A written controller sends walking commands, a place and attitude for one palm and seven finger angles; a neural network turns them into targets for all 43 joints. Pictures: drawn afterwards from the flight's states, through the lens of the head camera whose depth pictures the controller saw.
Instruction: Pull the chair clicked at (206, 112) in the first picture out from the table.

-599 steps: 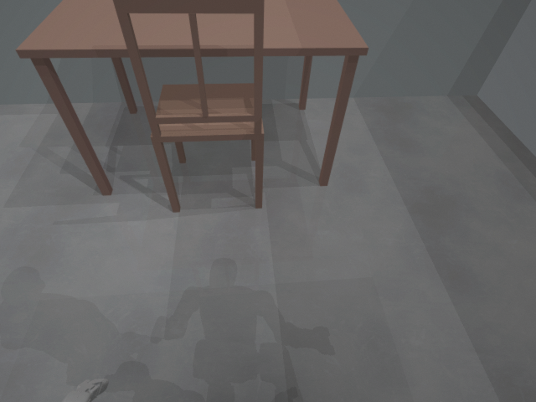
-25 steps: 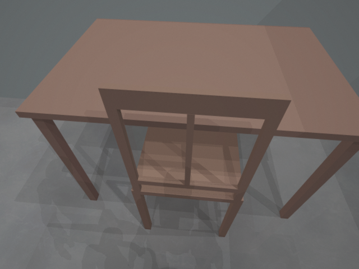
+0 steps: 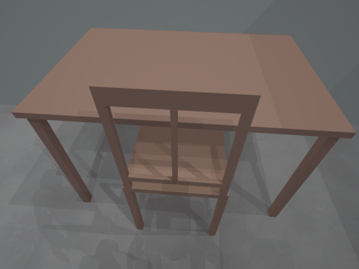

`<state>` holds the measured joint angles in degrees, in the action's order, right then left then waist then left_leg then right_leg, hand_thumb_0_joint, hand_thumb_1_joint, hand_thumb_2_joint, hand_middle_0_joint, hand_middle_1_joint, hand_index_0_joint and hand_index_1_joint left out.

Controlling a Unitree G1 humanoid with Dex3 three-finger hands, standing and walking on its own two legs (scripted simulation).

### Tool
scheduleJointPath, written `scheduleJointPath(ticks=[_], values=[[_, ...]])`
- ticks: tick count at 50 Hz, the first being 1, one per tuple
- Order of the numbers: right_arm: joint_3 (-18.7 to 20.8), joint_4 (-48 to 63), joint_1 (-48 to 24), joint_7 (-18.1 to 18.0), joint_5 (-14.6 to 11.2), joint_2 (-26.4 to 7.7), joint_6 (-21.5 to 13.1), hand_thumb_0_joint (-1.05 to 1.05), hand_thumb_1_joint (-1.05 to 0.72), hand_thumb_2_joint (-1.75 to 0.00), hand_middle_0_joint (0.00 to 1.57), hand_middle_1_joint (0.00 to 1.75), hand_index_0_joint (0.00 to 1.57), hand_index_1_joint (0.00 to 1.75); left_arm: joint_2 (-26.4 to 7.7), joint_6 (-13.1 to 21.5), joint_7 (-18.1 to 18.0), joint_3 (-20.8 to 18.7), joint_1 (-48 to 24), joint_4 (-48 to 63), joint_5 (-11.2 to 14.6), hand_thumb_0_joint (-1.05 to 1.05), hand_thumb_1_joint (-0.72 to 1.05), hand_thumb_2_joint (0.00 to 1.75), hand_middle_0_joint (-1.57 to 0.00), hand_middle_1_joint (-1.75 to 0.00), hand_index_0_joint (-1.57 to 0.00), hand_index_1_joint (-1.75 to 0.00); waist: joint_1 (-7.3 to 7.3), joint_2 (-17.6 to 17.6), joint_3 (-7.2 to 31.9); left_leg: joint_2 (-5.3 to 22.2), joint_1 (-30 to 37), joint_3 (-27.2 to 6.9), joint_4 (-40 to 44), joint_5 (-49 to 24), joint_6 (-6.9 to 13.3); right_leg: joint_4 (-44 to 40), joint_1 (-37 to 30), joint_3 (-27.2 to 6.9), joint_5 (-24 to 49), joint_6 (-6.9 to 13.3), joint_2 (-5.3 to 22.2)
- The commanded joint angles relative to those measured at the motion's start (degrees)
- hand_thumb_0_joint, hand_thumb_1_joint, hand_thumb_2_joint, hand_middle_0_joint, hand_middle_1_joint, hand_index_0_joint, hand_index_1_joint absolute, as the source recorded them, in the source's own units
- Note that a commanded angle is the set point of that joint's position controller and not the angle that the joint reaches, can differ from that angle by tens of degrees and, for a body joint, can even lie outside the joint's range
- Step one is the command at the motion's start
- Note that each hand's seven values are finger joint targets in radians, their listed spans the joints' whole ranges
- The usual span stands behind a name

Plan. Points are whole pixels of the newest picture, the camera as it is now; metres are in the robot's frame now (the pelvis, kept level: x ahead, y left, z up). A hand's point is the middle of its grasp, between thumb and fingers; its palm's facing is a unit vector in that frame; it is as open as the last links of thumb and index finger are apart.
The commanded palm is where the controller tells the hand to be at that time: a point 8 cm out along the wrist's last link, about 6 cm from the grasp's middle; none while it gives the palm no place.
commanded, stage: come to a stop and stand still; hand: left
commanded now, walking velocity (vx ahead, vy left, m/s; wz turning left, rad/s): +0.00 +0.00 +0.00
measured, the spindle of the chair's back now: (174, 149) +0.48 +0.05 -0.06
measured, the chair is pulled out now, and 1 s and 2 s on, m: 0.00 0.00 0.00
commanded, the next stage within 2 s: look again from close up in 0.44 s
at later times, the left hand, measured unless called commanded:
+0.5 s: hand out of the picture -0.08 +0.13 -0.17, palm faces +0.06 -0.98 -0.17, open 7.4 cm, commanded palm none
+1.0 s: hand out of the picture +0.02 +0.19 -0.18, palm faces +0.01 -0.97 -0.23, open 7.3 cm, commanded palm none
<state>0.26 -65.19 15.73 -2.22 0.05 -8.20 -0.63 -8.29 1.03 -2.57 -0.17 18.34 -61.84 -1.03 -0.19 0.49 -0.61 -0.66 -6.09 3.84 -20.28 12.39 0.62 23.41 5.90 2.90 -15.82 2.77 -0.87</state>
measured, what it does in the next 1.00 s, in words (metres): stands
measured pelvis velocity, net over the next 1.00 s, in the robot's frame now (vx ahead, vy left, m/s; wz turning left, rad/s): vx -0.01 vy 0.02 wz -0.02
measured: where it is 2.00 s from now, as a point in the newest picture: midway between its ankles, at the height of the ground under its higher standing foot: outside the picture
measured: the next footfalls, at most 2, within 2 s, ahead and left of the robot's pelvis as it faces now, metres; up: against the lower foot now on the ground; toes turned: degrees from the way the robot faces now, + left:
none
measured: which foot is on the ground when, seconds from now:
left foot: down 0.00-1.00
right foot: down 0.00-1.00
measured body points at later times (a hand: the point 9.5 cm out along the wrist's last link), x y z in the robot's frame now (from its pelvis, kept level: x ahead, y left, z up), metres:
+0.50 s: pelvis -0.02 -0.02 +0.00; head -0.01 -0.03 +0.45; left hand -0.08 +0.18 -0.16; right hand -0.06 -0.22 -0.17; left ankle -0.01 +0.11 -0.74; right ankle -0.03 -0.08 -0.74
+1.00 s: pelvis -0.01 +0.02 -0.01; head +0.00 +0.01 +0.44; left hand +0.02 +0.24 -0.16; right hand -0.02 -0.19 -0.17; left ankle -0.03 +0.11 -0.74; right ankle -0.03 -0.08 -0.74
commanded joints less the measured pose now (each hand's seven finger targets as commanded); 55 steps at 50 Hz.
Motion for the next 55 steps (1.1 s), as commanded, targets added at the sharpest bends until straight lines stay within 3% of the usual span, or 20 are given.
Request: scheduleJointPath(ticks=[1, 13, 20, 22, 25, 26, 27, 28, 29, 30, 31, 32, 35, 38, 41, 45, 47, 49, 55], values=[[0.26, 1.21, 3.31, 0.22, -0.16, -3.4, 0.0, 0.0, -0.9, -0.9, 0.2, 0.3, 0.2, 0.3, -5.44, 0.48, 0.15, -0.4, 4.82, 0.57, 0.19, 0.0, 0.9, 0.9, -0.2, -0.3, -0.2, -0.3, -0.22, 0.67, -8.75, 5.3, -0.84, -5.48, 4.15, 0.05, 0.8, -9.52, 10.07, -7.84, 0.15, -0.11, 7.22], [-0.11, 0.34, 6.22, 0.37, -0.1, -2.37, -0.1, 0.0, -0.9, -0.9, 0.2, 0.3, 0.2, 0.3, -4.27, 1.04, 0.15, -0.01, 9.01, -0.96, 0.2, 0.0, 0.9, 0.9, -0.2, -0.3, -0.2, -0.3, -0.09, 0.81, -6.49, 4.68, -0.88, -4.87, 2.39, -0.53, 0.54, -11.04, 11.72, -9.29, -4.65, -0.02, 7.1], [-0.44, -0.43, 7.9, 0.08, -0.15, -1.5, -0.72, 0.0, -0.9, -0.9, 0.2, 0.3, 0.2, 0.3, -3.2, 1.45, 0.03, 0.22, 10.4, -1.77, 0.34, 0.0, 0.9, 0.9, -0.2, -0.3, -0.2, -0.3, -0.26, 0.38, -4.78, 5.37, -1.46, -4.97, 2.22, -3.67, 0.49, -9.04, 9.11, -8.42, 2.64, 0.12, 6.93], [-0.51, -0.55, 7.8, -0.02, -0.18, -1.27, -0.68, 0.0, -0.9, -0.9, 0.2, 0.3, 0.2, 0.3, -2.96, 1.32, -0.02, 0.17, 10.48, -1.81, 0.31, 0.0, 0.9, 0.9, -0.2, -0.3, -0.2, -0.3, -0.52, -0.33, -6.65, 5.12, -2.95, -4.83, 2.28, -3.09, 0.4, -9.22, 9.51, -8.46, 2.12, 0.0, 7.05], [-0.6, -0.73, 8.31, -0.1, -0.12, -1.14, -0.87, 0.0, -0.9, -0.9, 0.2, 0.3, 0.2, 0.3, -2.75, 1.41, -0.09, 0.17, 10.82, -2.06, 0.37, 0.0, 0.9, 0.9, -0.2, -0.3, -0.2, -0.3, -0.59, 0.74, -5.3, 5.42, -2.49, -4.85, 2.1, -4.49, 0.46, -8.3, 8.39, -8.14, 4.9, -0.03, 7.08], [-0.62, -0.7, 8.3, -0.13, -0.28, -0.77, -0.77, 0.0, -0.9, -0.9, 0.2, 0.3, 0.2, 0.3, -2.74, 1.33, -0.05, 0.15, 10.6, -1.95, 0.33, 0.0, 0.9, 0.9, -0.2, -0.3, -0.2, -0.3, -0.7, 0.86, -6.73, 5.38, -3.3, -4.57, 2.43, -3.33, 0.45, -9.02, 8.77, -8.01, 3.61, -0.21, 6.93], [-0.47, 3.48, 0.12, 0.84, 0.65, -3.95, -1.52, 0.0, -0.9, -0.9, 0.2, 0.3, 0.2, 0.3, -4.09, 3.31, -1.98, 0.09, 11.58, -3.3, -0.74, 0.0, 0.9, 0.9, -0.2, -0.3, -0.2, -0.3, -2.55, 1.94, -9.8, 5.19, -12.71, -1.6, -13.21, 0.49, -1.77, -6.44, 8.06, -13.68, 37.91, -5.5, 10.98], [0.02, 5.92, 4.71, 0.7, 0.36, -0.93, -0.23, 0.0, -0.9, -0.9, 0.2, 0.3, 0.2, 0.3, -7.04, 3.27, -1.79, -0.83, 10.1, -0.52, -0.39, 0.0, 0.9, 0.9, -0.2, -0.3, -0.2, -0.3, 1.39, 1.18, -3.39, 3.65, -11.81, -4.85, -16.58, 7.48, -0.25, -6.16, 5.03, -15.79, 33.71, -3.65, 14.64], [0.3, 5.32, 5.59, 0.78, 0.6, -0.95, -0.12, 0.0, -0.9, -0.9, 0.2, 0.3, 0.2, 0.3, -5.74, 3.17, -1.24, -0.47, 7.62, 0.63, -0.2, 0.0, 0.9, 0.9, -0.2, -0.3, -0.2, -0.3, 2.08, -4.07, -2.74, 3.81, -10.77, -4.51, -17.32, 8.07, 0.13, -6.23, 6.95, -13.37, 26.37, -0.35, 13.91], [0.06, 4.77, 7.08, 1.07, 0.36, -0.07, -0.16, 0.0, -0.9, -0.9, 0.2, 0.3, 0.2, 0.3, -5.61, 3.16, -1.02, -0.35, 6.33, 0.73, -0.21, 0.0, 0.9, 0.9, -0.2, -0.3, -0.2, -0.3, 3.01, -1.32, -0.28, 4.1, -9.6, -3.59, -15.85, 7.02, -0.44, -6.94, 7.09, -11.77, 16.66, 2.9, 12.39], [-0.11, 5.08, 8.43, 1.29, 0.62, -0.08, -0.09, 0.0, -0.9, -0.9, 0.2, 0.3, 0.2, 0.3, -5.72, 3.08, -0.88, -0.68, 5.33, 1.62, -0.13, 0.0, 0.9, 0.9, -0.2, -0.3, -0.2, -0.3, 2.72, -1.31, 2.61, 3.2, -6.92, -2.64, -13.45, 4.05, -0.65, -5.89, 6.45, -10.75, 12.78, 4.32, 11.51], [0.0, 5.51, 8.89, 1.28, 0.67, -0.39, -0.28, 0.0, -0.9, -0.9, 0.2, 0.3, 0.2, 0.3, -5.2, 2.86, -0.88, -0.75, 4.8, 1.96, -0.05, 0.0, 0.9, 0.9, -0.2, -0.3, -0.2, -0.3, 3.02, 1.52, 2.59, 3.13, -5.67, -3.4, -11.29, 3.07, -0.47, -4.9, 7.92, -10.4, 7.2, 4.01, 10.32], [0.09, 5.49, 9.12, 0.95, 0.94, -2.31, -0.96, 0.0, -0.9, -0.9, 0.2, 0.3, 0.2, 0.3, -2.76, 2.06, -0.71, -0.53, 3.88, 2.48, 0.09, 0.0, 0.9, 0.9, -0.2, -0.3, -0.2, -0.3, 2.01, 1.8, -3.32, 5.4, -8.31, -6.11, -6.15, 0.52, 0.82, -2.99, 11.02, -9.04, -0.01, 2.07, 6.63], [-0.3, 5.39, 7.17, 0.57, 0.76, -2.62, -1.5, 0.0, -0.9, -0.9, 0.2, 0.3, 0.2, 0.3, -3.27, 1.52, -0.42, -0.46, 4.33, 1.81, 0.31, 0.0, 0.9, 0.9, -0.2, -0.3, -0.2, -0.3, 0.36, -3.26, -4.28, 6.0, -9.64, -7.34, -3.92, -5.33, 1.42, 0.59, 8.09, -7.61, 7.1, 1.53, 5.4], [-0.48, 5.37, 6.35, 0.43, 0.6, -3.12, -1.55, 0.0, -0.9, -0.9, 0.2, 0.3, 0.2, 0.3, -3.74, 1.14, -0.2, -0.42, 4.28, 1.87, 0.3, 0.0, 0.9, 0.9, -0.2, -0.3, -0.2, -0.3, -0.24, -0.98, -6.23, 6.02, -10.39, -7.43, -2.36, -4.14, 1.63, 0.37, 8.09, -7.4, 6.57, 1.23, 5.22], [-0.42, 4.78, 6.04, 0.41, 0.62, -4.26, -1.52, 0.0, -0.9, -0.9, 0.2, 0.3, 0.2, 0.3, -4.28, 0.8, -0.17, -0.41, 3.37, 2.38, 0.37, 0.0, 0.9, 0.9, -0.2, -0.3, -0.2, -0.3, -0.14, 0.34, -5.15, 5.94, -8.71, -7.61, -1.73, -4.48, 1.89, 0.67, 7.7, -7.31, 6.34, 0.79, 5.25], [-0.37, 4.69, 5.64, 0.41, 0.67, -4.57, -1.58, 0.0, -0.9, -0.9, 0.2, 0.3, 0.2, 0.3, -4.48, 0.52, -0.07, -0.53, 2.96, 2.74, 0.37, 0.0, 0.9, 0.9, -0.2, -0.3, -0.2, -0.3, -0.33, -1.0, -4.89, 6.05, -8.68, -8.08, -0.9, -4.1, 2.12, 0.9, 7.48, -6.95, 5.48, 0.58, 5.1], [-0.35, 4.36, 5.29, 0.42, 0.61, -4.88, -1.63, 0.0, -0.9, -0.9, 0.2, 0.3, 0.2, 0.3, -4.93, 0.55, -0.06, -0.49, 2.65, 2.74, 0.38, 0.0, 0.9, 0.9, -0.2, -0.3, -0.2, -0.3, -0.25, 0.12, -3.39, 6.03, -7.15, -7.62, -1.26, -5.99, 2.13, 1.19, 6.75, -6.97, 7.43, 0.37, 5.35], [-0.16, 3.45, 4.89, 0.17, 0.48, -5.32, -2.0, 0.0, -0.9, -0.9, 0.2, 0.3, 0.2, 0.3, -5.31, 0.57, -0.13, -0.54, 2.65, 2.24, 0.45, 0.0, 0.9, 0.9, -0.2, -0.3, -0.2, -0.3, -0.22, -0.82, 0.48, 6.32, -3.01, -7.14, -2.46, -14.02, 2.27, 2.23, 4.92, -6.52, 13.02, 0.0, 5.95]])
